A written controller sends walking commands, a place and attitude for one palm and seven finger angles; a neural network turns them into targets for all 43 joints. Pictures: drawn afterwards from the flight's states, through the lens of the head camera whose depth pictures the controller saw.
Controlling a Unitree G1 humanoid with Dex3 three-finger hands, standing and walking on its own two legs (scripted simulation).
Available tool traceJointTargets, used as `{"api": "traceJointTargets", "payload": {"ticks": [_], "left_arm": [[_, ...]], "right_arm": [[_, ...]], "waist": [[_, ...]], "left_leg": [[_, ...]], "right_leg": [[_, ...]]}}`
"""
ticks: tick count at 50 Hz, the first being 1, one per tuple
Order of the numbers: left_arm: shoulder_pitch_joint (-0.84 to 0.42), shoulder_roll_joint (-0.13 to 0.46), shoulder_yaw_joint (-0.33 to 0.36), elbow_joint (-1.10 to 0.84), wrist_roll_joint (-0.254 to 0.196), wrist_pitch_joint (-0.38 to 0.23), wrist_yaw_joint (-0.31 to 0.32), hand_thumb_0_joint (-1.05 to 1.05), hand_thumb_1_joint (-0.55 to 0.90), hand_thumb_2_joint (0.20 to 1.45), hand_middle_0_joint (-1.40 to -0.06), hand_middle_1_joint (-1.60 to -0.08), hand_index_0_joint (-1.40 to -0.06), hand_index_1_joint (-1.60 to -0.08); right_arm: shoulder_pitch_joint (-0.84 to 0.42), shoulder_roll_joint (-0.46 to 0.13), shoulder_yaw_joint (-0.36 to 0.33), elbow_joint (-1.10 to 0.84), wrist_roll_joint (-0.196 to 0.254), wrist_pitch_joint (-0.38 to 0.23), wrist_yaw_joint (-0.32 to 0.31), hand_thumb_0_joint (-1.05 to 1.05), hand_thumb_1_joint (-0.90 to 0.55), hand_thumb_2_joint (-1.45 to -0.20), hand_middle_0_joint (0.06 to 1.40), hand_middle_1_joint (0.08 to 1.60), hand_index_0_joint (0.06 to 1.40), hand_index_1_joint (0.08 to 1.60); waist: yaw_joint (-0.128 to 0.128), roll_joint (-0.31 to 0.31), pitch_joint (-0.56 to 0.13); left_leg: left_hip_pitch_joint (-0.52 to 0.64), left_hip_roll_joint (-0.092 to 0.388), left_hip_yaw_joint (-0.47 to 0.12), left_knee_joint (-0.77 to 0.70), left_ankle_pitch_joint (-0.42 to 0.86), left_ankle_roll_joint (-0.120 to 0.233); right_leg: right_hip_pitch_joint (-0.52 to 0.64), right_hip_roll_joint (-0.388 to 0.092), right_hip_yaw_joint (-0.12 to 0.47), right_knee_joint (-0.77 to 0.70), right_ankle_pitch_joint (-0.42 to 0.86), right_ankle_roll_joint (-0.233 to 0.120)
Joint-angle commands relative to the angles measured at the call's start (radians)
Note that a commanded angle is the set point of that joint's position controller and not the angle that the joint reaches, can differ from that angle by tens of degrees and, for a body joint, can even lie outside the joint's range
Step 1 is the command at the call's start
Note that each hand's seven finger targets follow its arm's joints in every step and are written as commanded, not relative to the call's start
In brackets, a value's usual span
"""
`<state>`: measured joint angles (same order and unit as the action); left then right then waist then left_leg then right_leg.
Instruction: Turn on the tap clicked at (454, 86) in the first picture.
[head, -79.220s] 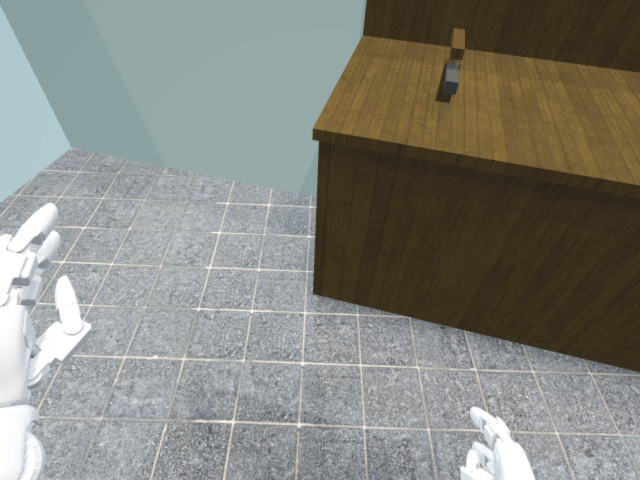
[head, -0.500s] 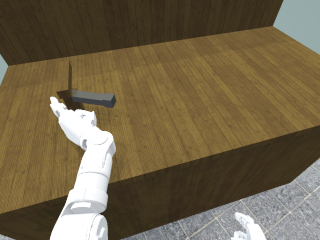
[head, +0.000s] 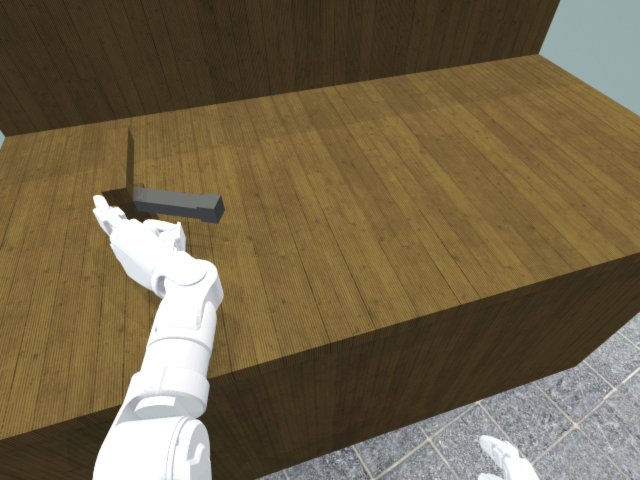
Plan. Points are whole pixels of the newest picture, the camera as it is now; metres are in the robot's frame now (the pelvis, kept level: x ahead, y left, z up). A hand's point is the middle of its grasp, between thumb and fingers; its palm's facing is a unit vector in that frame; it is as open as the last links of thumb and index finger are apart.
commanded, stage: lift the hand up off the lever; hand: left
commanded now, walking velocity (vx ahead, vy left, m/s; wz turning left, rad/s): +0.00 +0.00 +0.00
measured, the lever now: (211, 208) +0.44 +0.17 +0.11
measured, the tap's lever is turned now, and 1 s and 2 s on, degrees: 62 62 62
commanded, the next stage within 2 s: none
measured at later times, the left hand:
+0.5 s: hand (174, 223) +0.41 +0.22 +0.10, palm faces +0.82 -0.57 -0.08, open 7.8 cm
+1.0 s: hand (160, 217) +0.40 +0.23 +0.13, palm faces +0.81 -0.58 -0.08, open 7.8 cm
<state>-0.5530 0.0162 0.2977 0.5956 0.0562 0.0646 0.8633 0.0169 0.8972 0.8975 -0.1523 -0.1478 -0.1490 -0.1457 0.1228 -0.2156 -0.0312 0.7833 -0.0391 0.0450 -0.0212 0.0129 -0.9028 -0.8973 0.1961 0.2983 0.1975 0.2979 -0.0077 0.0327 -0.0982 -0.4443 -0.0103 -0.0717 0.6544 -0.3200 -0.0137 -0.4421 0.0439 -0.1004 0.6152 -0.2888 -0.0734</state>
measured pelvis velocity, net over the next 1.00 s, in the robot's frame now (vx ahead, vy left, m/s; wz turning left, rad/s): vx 0.01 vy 0.01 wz -0.01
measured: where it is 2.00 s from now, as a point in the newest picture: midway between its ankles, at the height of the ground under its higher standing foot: outside the picture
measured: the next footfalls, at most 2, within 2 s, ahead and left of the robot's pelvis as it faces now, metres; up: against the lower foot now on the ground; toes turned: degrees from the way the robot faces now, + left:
none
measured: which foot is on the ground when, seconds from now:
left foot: down 0.00-1.00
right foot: down 0.00-1.00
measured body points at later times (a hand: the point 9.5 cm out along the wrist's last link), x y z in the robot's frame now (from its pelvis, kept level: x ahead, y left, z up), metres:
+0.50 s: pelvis +0.00 +0.01 +0.00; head +0.02 +0.00 +0.45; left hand +0.37 +0.25 +0.11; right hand +0.13 -0.23 -0.12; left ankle +0.01 +0.13 -0.72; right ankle +0.02 -0.07 -0.72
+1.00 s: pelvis +0.01 +0.01 +0.01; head +0.00 +0.00 +0.46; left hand +0.35 +0.25 +0.13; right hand +0.18 -0.22 -0.10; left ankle +0.01 +0.13 -0.72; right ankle +0.02 -0.07 -0.72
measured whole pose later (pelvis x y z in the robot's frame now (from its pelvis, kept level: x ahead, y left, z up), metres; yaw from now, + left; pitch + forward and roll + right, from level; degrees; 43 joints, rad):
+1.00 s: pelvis +0.01 +0.01 +0.01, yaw +0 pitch +4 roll -1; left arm -0.54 0.01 0.28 0.50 0.02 0.18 0.83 0.03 0.90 0.90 -0.15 -0.15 -0.15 -0.15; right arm 0.11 -0.20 -0.02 0.78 -0.03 0.03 -0.02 0.01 -0.90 -0.90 0.20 0.30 0.20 0.30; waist 0.02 0.04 -0.09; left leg -0.34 -0.02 -0.06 0.57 -0.29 0.00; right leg -0.34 0.04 -0.09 0.52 -0.25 -0.06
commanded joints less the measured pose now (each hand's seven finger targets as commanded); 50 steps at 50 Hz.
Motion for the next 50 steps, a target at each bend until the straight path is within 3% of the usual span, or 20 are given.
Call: {"api": "traceJointTargets", "payload": {"ticks": [1,3,4,7,9,10,12,14,16,29,32,33,34,37,38,39,43,44,49,50], "left_arm": [[-0.467,0.180,0.001,-0.199,0.048,-0.072,0.013,0.000,0.900,0.900,-0.150,-0.150,-0.150,-0.150],[-0.508,0.164,-0.021,-0.182,0.064,-0.083,0.017,0.000,0.900,0.900,-0.150,-0.150,-0.150,-0.150],[-0.484,0.213,0.035,-0.164,0.068,-0.086,0.021,0.000,0.900,0.900,-0.150,-0.150,-0.150,-0.150],[-0.518,0.166,-0.014,-0.169,0.068,-0.095,0.015,0.000,0.900,0.900,-0.150,-0.150,-0.150,-0.150],[-0.478,0.195,0.023,-0.181,0.062,-0.095,0.012,0.000,0.900,0.900,-0.150,-0.150,-0.150,-0.150],[-0.502,0.169,-0.012,-0.210,0.063,-0.097,0.009,0.000,0.900,0.900,-0.150,-0.150,-0.150,-0.150],[-0.503,0.146,-0.029,-0.230,0.060,-0.095,0.008,0.000,0.900,0.900,-0.150,-0.150,-0.150,-0.150],[-0.459,0.175,0.005,-0.238,0.055,-0.087,0.008,0.000,0.900,0.900,-0.150,-0.150,-0.150,-0.150],[-0.498,0.147,-0.029,-0.247,0.055,-0.081,0.008,0.000,0.900,0.900,-0.150,-0.150,-0.150,-0.150],[-0.454,0.204,0.019,-0.346,0.059,-0.042,0.016,0.000,0.900,0.900,-0.150,-0.150,-0.150,-0.150],[-0.457,0.160,-0.029,-0.396,0.059,-0.037,0.012,0.000,0.900,0.900,-0.150,-0.150,-0.150,-0.150],[-0.458,0.143,-0.049,-0.395,0.061,-0.030,0.009,0.000,0.900,0.900,-0.150,-0.150,-0.150,-0.150],[-0.449,0.168,-0.020,-0.384,0.057,-0.023,0.009,0.000,0.900,0.900,-0.150,-0.150,-0.150,-0.150],[-0.482,0.140,-0.054,-0.337,0.050,-0.005,0.002,0.000,0.900,0.900,-0.150,-0.150,-0.150,-0.150],[-0.475,0.126,-0.063,-0.329,0.044,0.003,-0.002,0.000,0.900,0.900,-0.150,-0.150,-0.150,-0.150],[-0.427,0.165,-0.014,-0.318,0.033,0.010,-0.005,0.000,0.900,0.900,-0.150,-0.150,-0.150,-0.150],[-0.386,0.108,-0.061,-0.284,0.004,0.053,-0.029,0.000,0.900,0.900,-0.150,-0.150,-0.150,-0.150],[-0.347,0.137,-0.023,-0.263,-0.002,0.060,-0.033,0.000,0.900,0.900,-0.150,-0.150,-0.150,-0.150],[-0.451,0.154,-0.032,-0.369,0.010,0.044,-0.025,0.000,0.900,0.900,-0.150,-0.150,-0.150,-0.150],[-0.464,0.128,-0.063,-0.393,0.016,0.039,-0.023,0.000,0.900,0.900,-0.150,-0.150,-0.150,-0.150]], "right_arm": [[-0.083,-0.105,-0.031,-0.122,-0.005,-0.043,-0.007,0.000,-0.900,-0.900,0.200,0.300,0.200,0.300],[-0.074,-0.103,-0.030,-0.113,-0.012,-0.046,-0.002,0.000,-0.900,-0.900,0.200,0.300,0.200,0.300],[-0.065,-0.109,-0.035,-0.108,-0.015,-0.045,-0.004,0.000,-0.900,-0.900,0.200,0.300,0.200,0.300],[-0.061,-0.105,-0.033,-0.117,-0.014,-0.048,0.002,0.000,-0.900,-0.900,0.200,0.300,0.200,0.300],[-0.052,-0.112,-0.039,-0.117,-0.014,-0.044,0.001,0.000,-0.900,-0.900,0.200,0.300,0.200,0.300],[-0.053,-0.109,-0.036,-0.126,-0.012,-0.045,0.004,0.000,-0.900,-0.900,0.200,0.300,0.200,0.300],[-0.047,-0.109,-0.040,-0.127,-0.014,-0.048,0.009,0.000,-0.900,-0.900,0.200,0.300,0.200,0.300],[-0.051,-0.115,-0.043,-0.126,-0.014,-0.047,0.008,0.000,-0.900,-0.900,0.200,0.300,0.200,0.300],[-0.053,-0.112,-0.040,-0.126,-0.013,-0.052,0.010,0.000,-0.900,-0.900,0.200,0.300,0.200,0.300],[-0.081,-0.107,-0.038,-0.129,-0.012,-0.062,0.009,0.000,-0.900,-0.900,0.200,0.300,0.200,0.300],[-0.088,-0.101,-0.039,-0.138,-0.011,-0.067,0.013,0.000,-0.900,-0.900,0.200,0.300,0.200,0.300],[-0.095,-0.099,-0.037,-0.136,-0.011,-0.068,0.014,0.000,-0.900,-0.900,0.200,0.300,0.200,0.300],[-0.096,-0.105,-0.037,-0.131,-0.013,-0.068,0.011,0.000,-0.900,-0.900,0.200,0.300,0.200,0.300],[-0.110,-0.104,-0.031,-0.125,-0.007,-0.072,0.005,0.000,-0.900,-0.900,0.200,0.300,0.200,0.300],[-0.112,-0.104,-0.030,-0.125,-0.007,-0.072,0.003,0.000,-0.900,-0.900,0.200,0.300,0.200,0.300],[-0.112,-0.107,-0.032,-0.123,-0.004,-0.068,-0.003,0.000,-0.900,-0.900,0.200,0.300,0.200,0.300],[-0.124,-0.104,-0.024,-0.135,0.008,-0.059,-0.006,0.000,-0.900,-0.900,0.200,0.300,0.200,0.300],[-0.123,-0.106,-0.025,-0.130,0.009,-0.054,-0.009,0.000,-0.900,-0.900,0.200,0.300,0.200,0.300],[-0.145,-0.099,-0.022,-0.133,0.008,-0.065,-0.009,0.000,-0.900,-0.900,0.200,0.300,0.200,0.300],[-0.147,-0.097,-0.021,-0.138,0.006,-0.069,-0.007,0.000,-0.900,-0.900,0.200,0.300,0.200,0.300]], "waist": [[-0.009,-0.051,-0.293],[-0.021,-0.039,-0.298],[-0.009,-0.046,-0.303],[-0.020,-0.025,-0.326],[-0.005,-0.013,-0.356],[-0.012,-0.002,-0.373],[-0.012,-0.024,-0.379],[0.002,-0.034,-0.368],[-0.012,-0.056,-0.348],[0.028,0.004,-0.341],[0.022,0.003,-0.363],[0.020,0.021,-0.345],[0.024,-0.002,-0.327],[0.000,-0.049,-0.265],[0.002,-0.051,-0.267],[0.017,-0.056,-0.268],[0.018,-0.058,-0.253],[0.030,-0.059,-0.238],[0.030,-0.040,-0.245],[0.024,-0.034,-0.268]], "left_leg": [[0.047,0.003,0.044,-0.051,0.203,0.035],[0.049,0.005,0.045,-0.042,0.197,0.035],[0.038,0.005,0.039,-0.045,0.195,0.035],[0.055,0.005,0.043,-0.041,0.213,0.033],[0.071,0.006,0.038,-0.042,0.259,0.028],[0.088,0.006,0.041,-0.040,0.284,0.027],[0.106,0.009,0.040,-0.034,0.326,0.025],[0.101,0.011,0.036,-0.043,0.333,0.022],[0.103,0.011,0.039,-0.046,0.313,0.025],[0.130,0.014,0.041,-0.084,0.319,0.013],[0.161,0.018,0.047,-0.077,0.360,0.010],[0.163,0.019,0.047,-0.077,0.364,0.007],[0.155,0.019,0.036,-0.089,0.342,0.006],[0.137,0.019,0.043,-0.100,0.270,0.018],[0.140,0.016,0.045,-0.105,0.264,0.018],[0.139,0.014,0.040,-0.117,0.261,0.017],[0.144,0.009,0.052,-0.131,0.265,0.020],[0.143,0.010,0.043,-0.147,0.259,0.017],[0.177,0.014,0.039,-0.150,0.282,0.018],[0.193,0.013,0.045,-0.142,0.302,0.020]], "right_leg": [[0.179,-0.072,0.070,-0.101,0.186,0.053],[0.157,-0.071,0.070,-0.097,0.179,0.054],[0.162,-0.066,0.067,-0.092,0.173,0.051],[0.157,-0.065,0.063,-0.081,0.189,0.050],[0.176,-0.057,0.056,-0.068,0.227,0.043],[0.178,-0.060,0.057,-0.060,0.253,0.043],[0.183,-0.055,0.049,-0.055,0.291,0.041],[0.195,-0.053,0.047,-0.059,0.289,0.040],[0.183,-0.054,0.045,-0.068,0.268,0.044],[0.228,-0.049,0.043,-0.090,0.236,0.033],[0.233,-0.049,0.041,-0.086,0.269,0.032],[0.224,-0.049,0.041,-0.088,0.268,0.031],[0.220,-0.047,0.037,-0.096,0.237,0.032],[0.201,-0.055,0.045,-0.128,0.182,0.040],[0.207,-0.056,0.046,-0.133,0.180,0.041],[0.227,-0.054,0.044,-0.140,0.173,0.039],[0.254,-0.064,0.051,-0.163,0.200,0.043],[0.259,-0.060,0.043,-0.167,0.183,0.040],[0.256,-0.060,0.047,-0.175,0.196,0.040],[0.260,-0.061,0.050,-0.169,0.218,0.041]]}}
